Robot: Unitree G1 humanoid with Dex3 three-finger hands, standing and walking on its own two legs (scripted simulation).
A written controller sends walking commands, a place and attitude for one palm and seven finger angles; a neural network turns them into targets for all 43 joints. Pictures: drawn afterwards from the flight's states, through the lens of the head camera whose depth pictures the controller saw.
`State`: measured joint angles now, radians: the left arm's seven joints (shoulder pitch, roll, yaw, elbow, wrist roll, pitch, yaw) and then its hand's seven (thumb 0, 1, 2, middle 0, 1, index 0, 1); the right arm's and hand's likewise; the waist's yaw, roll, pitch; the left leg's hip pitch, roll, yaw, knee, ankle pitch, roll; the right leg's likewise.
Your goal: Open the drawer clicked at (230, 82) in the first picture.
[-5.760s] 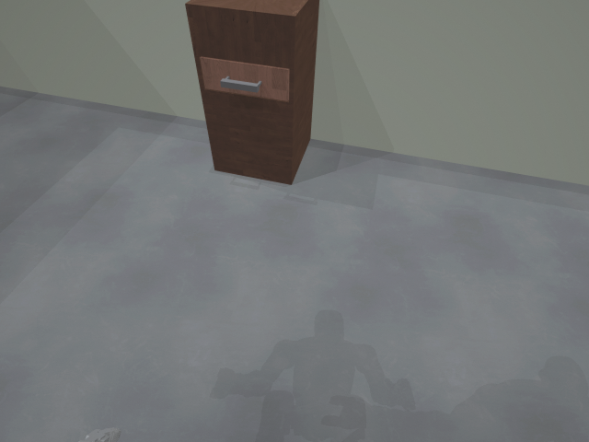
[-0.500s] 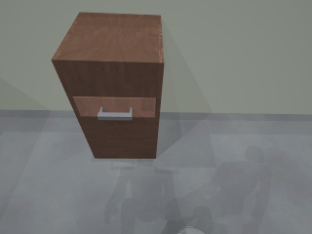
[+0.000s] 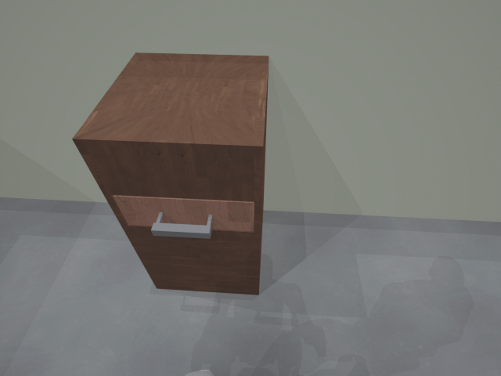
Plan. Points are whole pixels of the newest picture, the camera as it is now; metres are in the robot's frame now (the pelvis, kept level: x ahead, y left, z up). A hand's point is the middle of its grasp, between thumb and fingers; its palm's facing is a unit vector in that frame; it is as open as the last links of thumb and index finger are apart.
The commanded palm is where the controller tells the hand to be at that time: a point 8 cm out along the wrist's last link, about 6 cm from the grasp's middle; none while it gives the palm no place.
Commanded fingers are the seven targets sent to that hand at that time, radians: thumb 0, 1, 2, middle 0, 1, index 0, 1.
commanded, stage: come to a stop and stand still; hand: left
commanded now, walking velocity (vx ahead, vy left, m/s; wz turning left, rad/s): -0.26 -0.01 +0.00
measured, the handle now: (183, 223) +0.54 +0.24 -0.23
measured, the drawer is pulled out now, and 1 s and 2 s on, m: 0.00 0.00 0.00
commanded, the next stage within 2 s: look again from close up in 1.50 s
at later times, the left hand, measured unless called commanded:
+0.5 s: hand out of the picture +0.02 +0.16 -0.17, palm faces +0.03 -0.95 -0.30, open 7.4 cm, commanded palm none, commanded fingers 0.00 0.90 0.90 -0.20 -0.30 -0.20 -0.30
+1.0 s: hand out of the picture -0.05 +0.16 -0.18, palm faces +0.11 -0.97 -0.23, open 7.4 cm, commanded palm none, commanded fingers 0.00 0.90 0.90 -0.20 -0.30 -0.20 -0.30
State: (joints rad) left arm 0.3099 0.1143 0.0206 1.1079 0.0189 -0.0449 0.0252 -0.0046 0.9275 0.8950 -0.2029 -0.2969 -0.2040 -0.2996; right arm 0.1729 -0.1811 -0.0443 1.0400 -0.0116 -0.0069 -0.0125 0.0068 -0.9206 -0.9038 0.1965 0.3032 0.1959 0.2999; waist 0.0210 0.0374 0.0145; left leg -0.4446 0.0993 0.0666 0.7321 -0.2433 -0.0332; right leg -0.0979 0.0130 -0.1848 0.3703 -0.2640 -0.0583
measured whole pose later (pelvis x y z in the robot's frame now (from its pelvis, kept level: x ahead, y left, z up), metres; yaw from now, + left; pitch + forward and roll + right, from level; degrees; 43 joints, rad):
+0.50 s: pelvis -0.02 -0.04 -0.01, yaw -1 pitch -1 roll +2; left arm 0.25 0.18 0.04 1.03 0.03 0.02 0.03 0.00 0.91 0.90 -0.20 -0.30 -0.20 -0.30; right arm 0.20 -0.21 -0.06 1.05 -0.02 0.07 -0.01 0.00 -0.91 -0.90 0.20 0.30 0.20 0.30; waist 0.00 0.04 0.02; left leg -0.41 0.07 0.04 0.66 -0.34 -0.02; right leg -0.22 -0.02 -0.06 0.60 -0.37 -0.04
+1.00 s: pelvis -0.02 -0.02 -0.01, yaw +1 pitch +0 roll +0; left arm 0.31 0.15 0.03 1.12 0.01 0.02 0.03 0.01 0.91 0.89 -0.21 -0.30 -0.21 -0.30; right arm 0.18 -0.20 -0.03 1.04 -0.01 0.01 -0.02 0.01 -0.91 -0.90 0.20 0.30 0.20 0.30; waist 0.04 0.03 0.04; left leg -0.19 0.06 0.01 0.45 -0.25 -0.04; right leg -0.21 -0.03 -0.10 0.51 -0.31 -0.01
